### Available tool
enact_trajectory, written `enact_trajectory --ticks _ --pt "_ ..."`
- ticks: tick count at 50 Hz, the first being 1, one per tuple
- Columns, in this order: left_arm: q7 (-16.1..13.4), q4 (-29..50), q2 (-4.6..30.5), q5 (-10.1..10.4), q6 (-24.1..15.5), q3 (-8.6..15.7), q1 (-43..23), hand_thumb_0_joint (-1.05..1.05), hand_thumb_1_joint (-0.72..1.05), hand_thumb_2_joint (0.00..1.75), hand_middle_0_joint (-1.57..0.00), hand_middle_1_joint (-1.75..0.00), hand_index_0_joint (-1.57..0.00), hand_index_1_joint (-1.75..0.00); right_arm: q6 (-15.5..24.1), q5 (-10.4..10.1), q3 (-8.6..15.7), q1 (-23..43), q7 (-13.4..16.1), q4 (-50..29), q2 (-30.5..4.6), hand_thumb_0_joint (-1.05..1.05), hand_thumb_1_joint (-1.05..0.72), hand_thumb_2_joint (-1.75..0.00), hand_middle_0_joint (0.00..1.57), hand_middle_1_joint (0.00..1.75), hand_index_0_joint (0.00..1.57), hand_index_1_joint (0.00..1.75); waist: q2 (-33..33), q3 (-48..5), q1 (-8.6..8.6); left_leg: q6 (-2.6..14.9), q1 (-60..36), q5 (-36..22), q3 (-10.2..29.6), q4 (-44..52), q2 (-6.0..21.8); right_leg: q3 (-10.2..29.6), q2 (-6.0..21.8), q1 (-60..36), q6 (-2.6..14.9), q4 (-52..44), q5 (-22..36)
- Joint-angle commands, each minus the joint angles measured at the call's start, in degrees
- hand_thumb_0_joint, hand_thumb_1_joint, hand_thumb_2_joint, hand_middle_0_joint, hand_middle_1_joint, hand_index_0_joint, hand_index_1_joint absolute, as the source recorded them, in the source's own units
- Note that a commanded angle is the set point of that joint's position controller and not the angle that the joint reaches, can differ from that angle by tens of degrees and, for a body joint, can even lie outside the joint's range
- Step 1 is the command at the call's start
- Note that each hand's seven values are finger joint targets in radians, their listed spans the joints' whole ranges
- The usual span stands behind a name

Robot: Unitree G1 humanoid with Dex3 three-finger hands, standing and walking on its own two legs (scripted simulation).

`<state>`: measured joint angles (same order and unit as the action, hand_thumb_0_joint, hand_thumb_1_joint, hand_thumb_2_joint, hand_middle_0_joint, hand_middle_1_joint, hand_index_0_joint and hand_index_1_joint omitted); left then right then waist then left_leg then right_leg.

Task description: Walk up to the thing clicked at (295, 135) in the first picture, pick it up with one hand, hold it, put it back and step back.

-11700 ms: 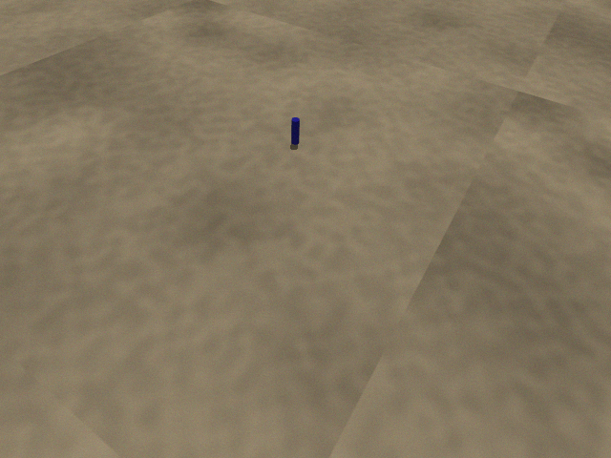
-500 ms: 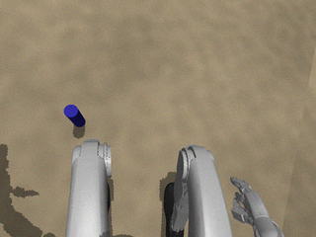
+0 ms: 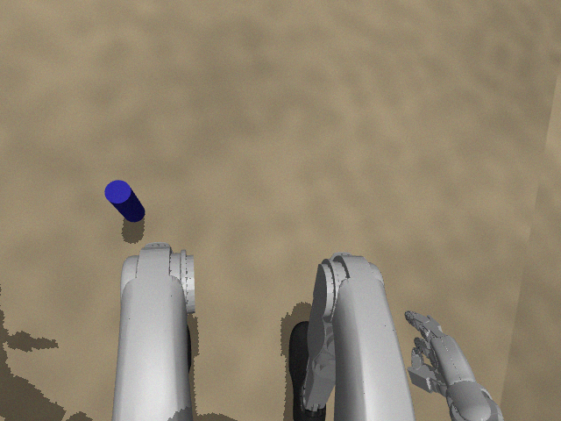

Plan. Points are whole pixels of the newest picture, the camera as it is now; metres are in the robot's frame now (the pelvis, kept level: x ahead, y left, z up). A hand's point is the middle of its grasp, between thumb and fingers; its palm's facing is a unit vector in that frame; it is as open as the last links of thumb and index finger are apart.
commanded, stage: go down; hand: left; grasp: from the side
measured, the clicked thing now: (127, 203) +0.43 +0.27 -0.29
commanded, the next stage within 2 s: approach in 0.24 s
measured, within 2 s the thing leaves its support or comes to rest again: neither
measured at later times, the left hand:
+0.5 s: hand out of the picture +0.32 +0.44 +0.00, palm faces +0.26 -0.96 -0.12, open 17.0 cm
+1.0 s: hand (59, 214) +0.37 +0.35 -0.20, palm faces +0.12 -0.99 +0.01, open 17.2 cm
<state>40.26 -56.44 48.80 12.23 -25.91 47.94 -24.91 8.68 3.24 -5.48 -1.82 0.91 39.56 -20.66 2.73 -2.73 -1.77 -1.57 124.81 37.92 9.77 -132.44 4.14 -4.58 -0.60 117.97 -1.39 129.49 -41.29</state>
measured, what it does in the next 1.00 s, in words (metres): lowers itself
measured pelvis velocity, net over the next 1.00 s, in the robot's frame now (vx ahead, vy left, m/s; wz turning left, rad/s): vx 0.00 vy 0.01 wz -0.10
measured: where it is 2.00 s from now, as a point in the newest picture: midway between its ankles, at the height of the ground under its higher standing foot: (241, 393)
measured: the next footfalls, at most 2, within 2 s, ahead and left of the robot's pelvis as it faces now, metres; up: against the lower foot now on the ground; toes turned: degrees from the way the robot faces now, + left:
none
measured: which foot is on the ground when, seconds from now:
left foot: down 0.00-1.00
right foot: down 0.00-1.00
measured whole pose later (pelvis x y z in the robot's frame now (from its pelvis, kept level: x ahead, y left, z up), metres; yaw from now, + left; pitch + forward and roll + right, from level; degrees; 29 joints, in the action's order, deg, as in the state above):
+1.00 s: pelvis +0.00 +0.01 -0.07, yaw -6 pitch +18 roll -11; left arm 39.6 -75.5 48.3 15.8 -48.9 43.7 -29.1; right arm 6.9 13.4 -18.7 8.5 -1.8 37.6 -21.0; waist 12.1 10.5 -8.3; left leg -2.5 129.0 40.7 17.9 -149.4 4.0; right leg -8.8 -4.1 120.7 -2.7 141.8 -41.1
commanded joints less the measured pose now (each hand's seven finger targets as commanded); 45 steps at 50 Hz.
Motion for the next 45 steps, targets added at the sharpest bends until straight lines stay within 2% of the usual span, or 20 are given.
enact_trajectory --ticks 1,3,8,9,12,16,17,20,27,28,31,34,35,38,39,40,41,42,43,45 --pt "0.0 11.7 23.4 3.2 -3.6 4.2 -7.7 0.0 -0.44 0.15 -0.02 -0.12 -0.01 -0.12 1.7 -0.3 4.7 -4.9 1.3 -3.7 -13.3 0.0 -0.91 -0.91 0.2 0.3 0.2 0.3 -14.0 -34.4 2.08 2.64 -27.2 -3.5 -5.1 16.6 -0.8 -2.7 -2.1 -12.3 3.62 -14.2 5.4" --pt "0.0 12.6 25.3 3.3 -3.6 5.5 -7.1 0.0 -0.42 0.14 -0.02 -0.11 -0.02 -0.11 1.9 -0.3 4.8 -4.7 1.4 -3.7 -13.6 0.0 -0.91 -0.91 0.2 0.3 0.2 0.3 -14.0 -36.3 3.02 2.65 -27.6 -4.7 -5.5 16.3 -0.9 -2.5 -2.1 -13.7 3.53 -14.2 6.3" --pt "0.5 12.0 22.8 4.0 -2.9 5.2 -5.6 0.0 -0.41 0.15 -0.02 -0.12 -0.01 -0.11 1.9 -0.6 5.1 -5.0 1.6 -3.6 -13.9 0.0 -0.91 -0.91 0.2 0.3 0.2 0.3 -14.5 -35.4 2.51 2.48 -29.3 -5.4 -4.5 16.9 -0.8 -3.1 -2.1 -11.6 3.71 -13.2 7.2" --pt "0.6 13.6 24.4 4.1 -3.1 5.4 -6.8 0.0 -0.4 0.14 -0.02 -0.11 -0.02 -0.11 1.9 -0.6 4.9 -4.5 1.7 -3.8 -13.8 0.0 -0.91 -0.91 0.2 0.3 0.2 0.3 -15.7 -35.3 2.89 2.43 -29.0 -4.1 -4.4 17.4 -0.8 -3.0 -2.1 -10.9 3.82 -13.1 6.1" --pt "0.9 12.2 23.5 4.4 -2.9 5.6 -4.8 0.0 -0.4 0.14 -0.02 -0.11 -0.02 -0.11 1.9 -0.6 4.9 -4.7 1.8 -3.7 -13.8 0.0 -0.91 -0.91 0.2 0.3 0.2 0.3 -15.6 -35.0 3.02 2.35 -29.5 -5.4 -4.4 17.1 -0.7 -3.1 -2.0 -11.1 3.77 -12.8 7.2" --pt "1.5 13.5 22.7 5.0 -2.8 5.1 -6.5 0.0 -0.4 0.13 -0.02 -0.11 -0.02 -0.1 2.1 -0.7 5.0 -4.9 1.9 -3.6 -13.6 0.0 -0.91 -0.91 0.2 0.3 0.2 0.3 -15.1 -35.9 2.4 2.47 -29.6 -6.2 -4.5 17.0 -0.7 -2.9 -2.0 -11.6 3.7 -13.2 7.7" --pt "1.5 12.4 22.8 4.9 -2.6 5.3 -5.4 0.0 -0.42 0.21 -0.05 -0.16 -0.01 -0.18 2.0 -0.6 5.0 -5.1 1.9 -3.4 -13.9 0.0 -0.93 -0.91 0.2 0.3 0.2 0.3 -15.7 -35.9 2.66 2.37 -30.6 -7.2 -4.3 17.0 -0.7 -3.0 -2.0 -11.1 3.75 -12.8 8.4" --pt "2.3 7.8 19.2 5.7 -3.0 3.9 -5.3 0.0 -0.49 0.13 -0.05 -0.13 -0.03 -0.15 2.3 -0.5 4.5 -4.6 1.9 -3.5 -13.5 0.0 -0.9 -0.9 0.2 0.3 0.2 0.3 -12.1 -31.8 0.7 2.64 -26.5 -5.0 -4.0 15.7 -0.7 -3.4 -2.2 -10.5 3.59 -13.0 7.0" --pt "5.4 -0.3 16.6 8.5 -8.9 2.3 -8.4 0.0 -0.47 0.12 -0.05 -0.12 -0.03 -0.14 3.5 1.1 2.5 -2.2 1.5 -3.3 -14.0 0.0 -0.89 -0.9 0.2 0.3 0.2 0.3 -7.8 -28.1 -1.48 2.85 -20.3 -3.9 -4.4 10.6 -0.7 -3.8 -2.8 -11.3 3.24 -11.3 6.0" --pt "5.7 -0.2 15.4 8.7 -10.0 1.0 -11.1 0.0 -0.49 0.12 -0.05 -0.12 -0.03 -0.14 3.8 1.3 2.1 -1.8 1.4 -3.7 -14.1 0.0 -0.9 -0.9 0.2 0.3 0.2 0.3 -7.5 -27.9 -2.21 2.74 -20.5 -3.4 -4.1 9.9 -0.5 -4.2 -3.0 -9.9 3.32 -10.6 5.7" --pt "5.3 -4.2 19.6 7.8 -12.8 2.7 -10.6 0.0 -0.5 0.11 -0.06 -0.12 -0.03 -0.13 3.5 2.8 0.6 -0.7 1.2 -3.4 -14.8 0.0 -0.89 -0.9 0.2 0.3 0.2 0.3 -9.4 -28.4 -1.5 2.35 -20.4 -3.6 -4.1 8.1 -0.3 -4.6 -3.4 -10.8 3.4 -8.8 6.0" --pt "4.2 -4.0 19.9 6.7 -16.0 1.2 -14.5 0.0 -0.48 0.12 -0.05 -0.11 -0.03 -0.13 3.2 4.3 -1.1 1.4 0.7 -4.4 -15.0 0.0 -0.89 -0.9 0.2 0.3 0.2 0.3 -11.5 -28.4 -1.81 1.91 -21.0 -2.3 -3.6 6.7 0.1 -5.5 -3.8 -9.9 3.44 -7.1 4.9" --pt "3.5 -5.9 22.8 6.4 -16.7 3.8 -12.5 0.0 -0.47 0.11 -0.05 -0.11 -0.03 -0.13 2.8 5.0 -1.4 1.1 0.6 -4.0 -15.6 0.0 -0.89 -0.9 0.2 0.3 0.2 0.3 -12.2 -29.3 -1.25 1.74 -21.4 -3.7 -3.8 5.8 0.2 -5.7 -3.9 -11.0 3.38 -6.5 6.2" --pt "2.2 -5.7 22.5 5.5 -19.9 2.8 -13.3 0.0 -0.46 0.11 -0.05 -0.11 -0.03 -0.12 1.8 6.8 -2.9 3.2 0.1 -4.5 -16.3 0.0 -0.89 -0.9 0.2 0.3 0.2 0.3 -15.2 -29.0 -2.31 1.39 -22.7 -4.4 -3.3 4.2 0.5 -6.6 -4.2 -10.9 3.22 -4.5 7.6" --pt "2.1 -6.2 18.3 5.6 -20.8 -0.4 -13.5 0.0 -0.47 0.11 -0.06 -0.11 -0.03 -0.13 1.6 7.1 -3.6 4.1 -0.2 -4.5 -16.0 0.0 -0.9 -0.9 0.2 0.3 0.2 0.3 -16.2 -27.4 -3.37 1.08 -23.1 -4.0 -2.8 4.3 0.7 -7.1 -4.2 -9.4 3.31 -3.7 7.2" --pt "1.7 -6.3 18.7 5.4 -21.7 0.1 -13.3 0.0 -0.47 0.12 -0.05 -0.12 -0.03 -0.14 1.3 7.5 -3.8 5.0 -0.3 -4.8 -16.8 0.0 -0.9 -0.9 0.2 0.3 0.2 0.3 -17.0 -26.9 -3.32 0.94 -23.9 -4.0 -2.2 4.3 0.9 -7.8 -4.3 -8.6 3.34 -2.9 7.3" --pt "1.0 -6.3 22.8 5.0 -22.5 2.9 -11.9 0.0 -0.46 0.11 -0.05 -0.12 -0.03 -0.13 0.9 8.0 -4.1 5.0 -0.4 -4.8 -17.6 0.0 -0.9 -0.9 0.2 0.3 0.2 0.3 -18.0 -28.6 -2.83 0.7 -25.1 -6.2 -1.9 3.4 1.0 -8.1 -4.4 -9.8 3.28 -2.1 9.2" --pt "0.7 -7.6 22.5 4.7 -23.2 2.1 -10.6 0.0 -0.46 0.1 -0.05 -0.11 -0.03 -0.13 0.4 8.4 -4.7 5.4 -0.4 -4.6 -17.9 0.0 -0.9 -0.9 0.2 0.3 0.2 0.3 -18.8 -28.8 -3.19 0.61 -25.6 -7.6 -1.9 2.7 1.0 -8.1 -4.4 -10.7 3.21 -1.6 10.4" --pt "0.8 -8.7 17.7 4.9 -24.1 -1.4 -11.1 0.0 -0.49 0.1 -0.06 -0.12 -0.04 -0.13 -0.1 8.8 -5.6 5.6 -0.8 -4.5 -17.4 0.0 -0.91 -0.9 0.2 0.3 0.2 0.3 -18.3 -27.6 -4.9 0.4 -25.4 -7.4 -1.0 2.6 1.2 -8.9 -4.5 -9.7 3.24 -0.9 10.1" --pt "0.0 -8.4 19.1 5.2 -25.6 0.2 -9.9 0.0 -0.5 0.1 -0.06 -0.13 -0.04 -0.14 -0.5 9.6 -5.8 6.6 -0.9 -4.6 -18.6 0.0 -0.91 -0.9 0.2 0.3 0.2 0.3 -19.9 -27.2 -4.86 0.21 -26.8 -9.4 -0.6 1.5 1.4 -9.3 -4.6 -10.1 3.2 -0.4 12.1"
